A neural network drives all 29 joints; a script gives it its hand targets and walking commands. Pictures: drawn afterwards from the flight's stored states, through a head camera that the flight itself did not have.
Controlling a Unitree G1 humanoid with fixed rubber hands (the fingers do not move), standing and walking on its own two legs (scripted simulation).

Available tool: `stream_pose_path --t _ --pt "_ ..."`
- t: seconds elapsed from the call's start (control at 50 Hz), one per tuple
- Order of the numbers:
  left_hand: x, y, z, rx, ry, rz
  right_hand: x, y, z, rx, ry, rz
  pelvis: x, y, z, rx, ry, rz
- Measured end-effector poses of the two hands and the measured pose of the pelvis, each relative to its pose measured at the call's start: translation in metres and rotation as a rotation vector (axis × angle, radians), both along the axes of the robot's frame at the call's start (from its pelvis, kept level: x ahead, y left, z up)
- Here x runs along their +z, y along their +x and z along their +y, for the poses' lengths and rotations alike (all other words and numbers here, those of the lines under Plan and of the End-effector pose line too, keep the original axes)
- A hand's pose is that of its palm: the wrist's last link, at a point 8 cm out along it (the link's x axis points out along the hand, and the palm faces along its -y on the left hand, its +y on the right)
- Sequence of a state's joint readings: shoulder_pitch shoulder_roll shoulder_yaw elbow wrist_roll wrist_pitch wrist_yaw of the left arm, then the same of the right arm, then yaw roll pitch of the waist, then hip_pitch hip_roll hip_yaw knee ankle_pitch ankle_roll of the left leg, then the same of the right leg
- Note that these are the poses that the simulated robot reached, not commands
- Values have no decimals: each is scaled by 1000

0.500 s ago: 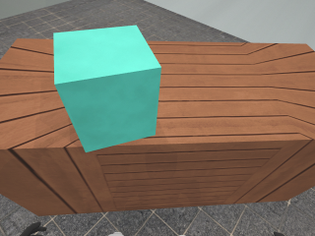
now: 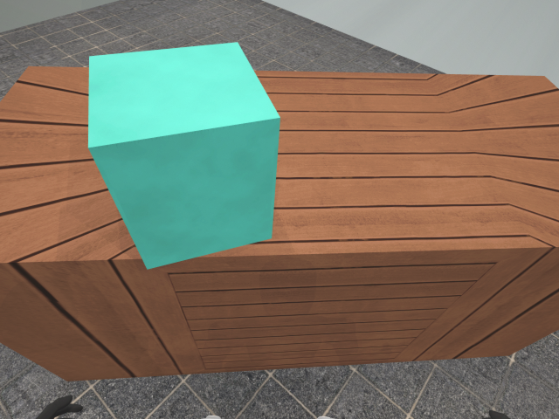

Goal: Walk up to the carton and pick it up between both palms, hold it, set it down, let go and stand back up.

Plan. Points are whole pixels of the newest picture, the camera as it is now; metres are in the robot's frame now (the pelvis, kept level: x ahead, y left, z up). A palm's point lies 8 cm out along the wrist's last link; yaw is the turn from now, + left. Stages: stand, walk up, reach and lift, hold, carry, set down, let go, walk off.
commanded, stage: walk up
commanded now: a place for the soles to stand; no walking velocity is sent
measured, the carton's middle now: (191, 158) +0.49 +0.14 +0.10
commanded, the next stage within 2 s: none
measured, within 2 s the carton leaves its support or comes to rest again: neither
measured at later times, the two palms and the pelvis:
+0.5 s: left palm out of the picture +0.09 +0.31 -0.08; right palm out of the picture +0.07 -0.34 -0.06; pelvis -0.02 -0.01 +0.00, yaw +0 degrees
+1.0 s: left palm out of the picture +0.10 +0.31 -0.08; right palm out of the picture +0.06 -0.34 -0.06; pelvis -0.03 -0.01 +0.00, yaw +0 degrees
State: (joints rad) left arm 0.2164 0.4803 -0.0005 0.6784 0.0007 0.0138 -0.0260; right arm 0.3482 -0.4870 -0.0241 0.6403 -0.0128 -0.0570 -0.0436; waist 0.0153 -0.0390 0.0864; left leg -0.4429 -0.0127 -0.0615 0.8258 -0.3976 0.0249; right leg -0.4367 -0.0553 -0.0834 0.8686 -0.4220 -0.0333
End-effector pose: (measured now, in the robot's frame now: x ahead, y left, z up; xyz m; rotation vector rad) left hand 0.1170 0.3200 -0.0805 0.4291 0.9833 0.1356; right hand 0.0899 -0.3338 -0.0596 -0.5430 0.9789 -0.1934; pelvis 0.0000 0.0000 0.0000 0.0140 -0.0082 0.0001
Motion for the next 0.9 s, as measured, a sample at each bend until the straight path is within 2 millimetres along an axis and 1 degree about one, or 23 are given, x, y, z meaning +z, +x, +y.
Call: stream_pose_path --t 0.04,0.1,0.16,0.2,0.28,0.36,0.42,0.52,0.56,0.66,0.8,0.9 --pt "-4 2 -1 -6 -3 3 -2 -4 0 -6 -2 -1 -3 -1 0 -2 0 -4" --pt "-3 4 -8 -14 -5 1 0 -10 -5 -9 -4 3 -1 -5 -5 -8 0 -1" --pt "-3 0 -16 -16 -3 4 -1 -16 -14 -13 -2 10 -1 -9 -14 -14 1 -1" --pt "1 -3 -19 -11 1 1 -1 -16 -17 -14 1 13 1 -10 -17 -11 7 -3" --pt "6 -10 -16 -1 9 -5 -1 -15 -16 -5 7 11 3 -13 -16 -1 12 -3" --pt "1 -12 -10 0 4 -16 -2 -16 -10 -2 3 -6 -2 -16 -10 5 0 -14" --pt "0 -15 -9 2 -2 -24 -2 -19 -6 10 4 -8 -2 -20 -9 3 -2 -21" --pt "1 -23 -12 12 -2 -28 -1 -21 -8 23 6 -7 -1 -25 -13 0 -2 -22" --pt "2 -25 -10 16 -1 -30 -1 -20 -8 20 6 -10 -1 -26 -11 4 0 -23" --pt "1 -21 -5 3 -3 -28 1 -24 -4 2 5 -12 -1 -26 -4 8 -5 -22" --pt "0 -22 -15 3 -8 -23 1 -25 -11 12 5 -2 0 -26 -14 -2 -5 -16" --pt "3 -22 -11 4 0 -23 0 -24 -9 7 11 -5 0 -26 -11 2 -7 -14"
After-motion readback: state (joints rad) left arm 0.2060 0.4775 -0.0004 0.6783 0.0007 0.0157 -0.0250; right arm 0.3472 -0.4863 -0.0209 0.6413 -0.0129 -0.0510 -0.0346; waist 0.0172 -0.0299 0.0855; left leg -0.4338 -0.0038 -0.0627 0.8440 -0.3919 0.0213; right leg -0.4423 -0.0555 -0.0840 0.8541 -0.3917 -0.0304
